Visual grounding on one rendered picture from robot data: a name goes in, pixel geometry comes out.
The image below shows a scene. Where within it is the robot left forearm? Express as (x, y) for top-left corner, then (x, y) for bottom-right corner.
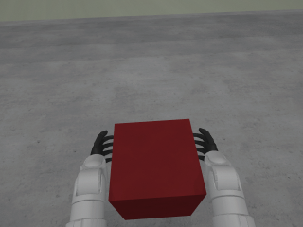
(65, 154), (108, 227)

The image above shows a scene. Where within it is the robot right forearm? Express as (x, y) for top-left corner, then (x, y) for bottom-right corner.
(204, 150), (256, 227)

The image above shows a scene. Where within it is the carton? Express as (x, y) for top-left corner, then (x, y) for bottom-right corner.
(108, 119), (207, 220)

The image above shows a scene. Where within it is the robot right hand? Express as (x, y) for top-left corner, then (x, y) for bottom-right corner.
(193, 128), (218, 161)

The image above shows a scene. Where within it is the robot left hand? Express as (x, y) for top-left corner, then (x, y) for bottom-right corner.
(90, 130), (114, 163)

